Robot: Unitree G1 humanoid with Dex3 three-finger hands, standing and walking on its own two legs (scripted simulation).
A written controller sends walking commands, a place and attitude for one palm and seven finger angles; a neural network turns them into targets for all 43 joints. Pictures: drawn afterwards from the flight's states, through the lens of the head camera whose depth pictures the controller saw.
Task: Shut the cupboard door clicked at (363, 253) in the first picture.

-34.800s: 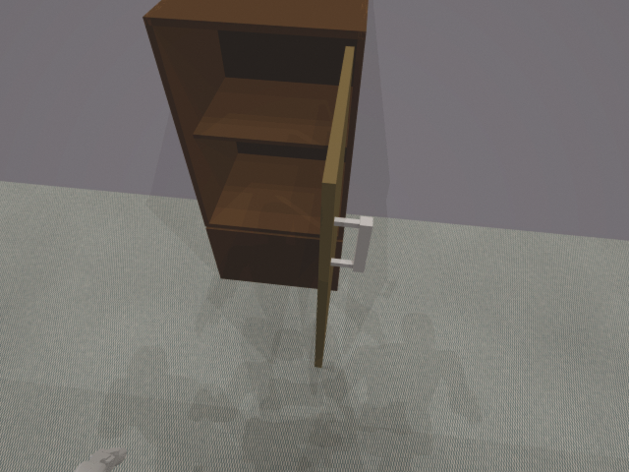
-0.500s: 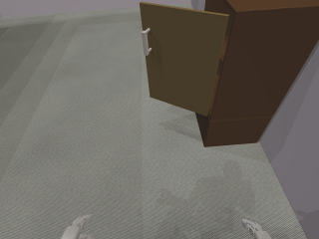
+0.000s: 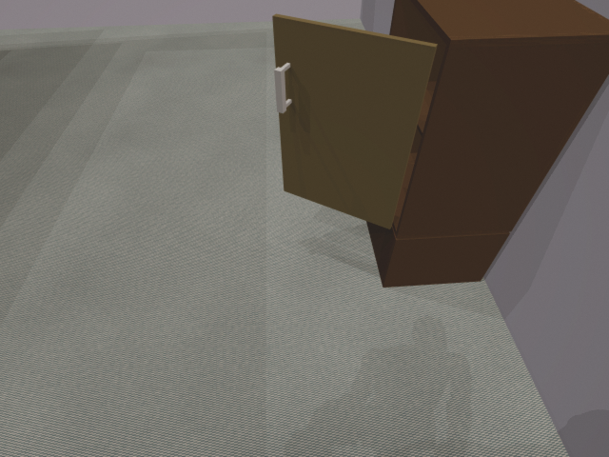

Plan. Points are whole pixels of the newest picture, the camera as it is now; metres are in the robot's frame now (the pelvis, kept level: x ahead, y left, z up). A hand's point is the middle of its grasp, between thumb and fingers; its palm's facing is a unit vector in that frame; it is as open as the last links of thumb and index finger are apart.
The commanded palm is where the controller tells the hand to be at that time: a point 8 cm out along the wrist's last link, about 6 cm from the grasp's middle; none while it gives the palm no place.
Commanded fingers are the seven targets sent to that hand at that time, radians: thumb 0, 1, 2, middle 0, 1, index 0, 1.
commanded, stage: let the arm hang, fingers relaxed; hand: left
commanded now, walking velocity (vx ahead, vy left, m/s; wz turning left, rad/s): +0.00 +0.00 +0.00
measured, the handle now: (284, 88) +1.02 +0.11 -0.02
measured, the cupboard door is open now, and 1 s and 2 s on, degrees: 58 58 58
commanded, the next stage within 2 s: look to check the result in 0.38 s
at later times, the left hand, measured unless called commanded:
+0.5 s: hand out of the picture +0.00 +0.17 -0.17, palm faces +0.02 -0.98 -0.19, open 7.3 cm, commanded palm none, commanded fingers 0.00 0.90 0.90 -0.20 -0.30 -0.20 -0.30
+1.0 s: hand out of the picture +0.03 +0.16 -0.17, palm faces +0.02 -0.98 -0.19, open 7.4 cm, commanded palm none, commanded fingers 0.00 0.90 0.90 -0.20 -0.30 -0.20 -0.30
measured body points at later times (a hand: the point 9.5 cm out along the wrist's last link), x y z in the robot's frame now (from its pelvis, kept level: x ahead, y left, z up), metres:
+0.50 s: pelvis +0.01 +0.00 +0.00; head +0.03 +0.00 +0.45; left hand +0.00 +0.22 -0.16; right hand -0.01 -0.21 -0.16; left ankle +0.04 +0.10 -0.74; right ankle +0.03 -0.13 -0.74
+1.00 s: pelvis +0.04 -0.01 +0.01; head +0.05 -0.01 +0.45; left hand +0.03 +0.21 -0.16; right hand +0.03 -0.23 -0.16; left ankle +0.04 +0.10 -0.74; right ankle +0.03 -0.13 -0.74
